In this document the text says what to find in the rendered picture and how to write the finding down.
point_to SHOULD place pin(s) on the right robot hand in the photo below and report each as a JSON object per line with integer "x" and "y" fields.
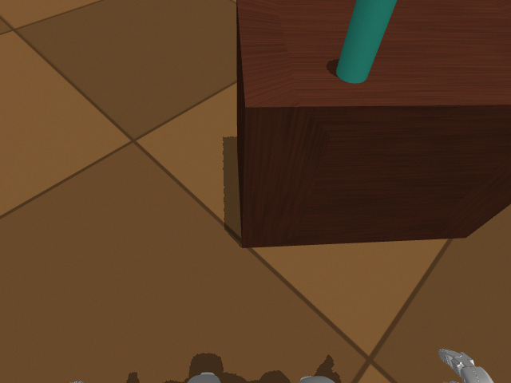
{"x": 464, "y": 367}

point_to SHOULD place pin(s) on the bottle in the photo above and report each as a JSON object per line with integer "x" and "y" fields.
{"x": 365, "y": 32}

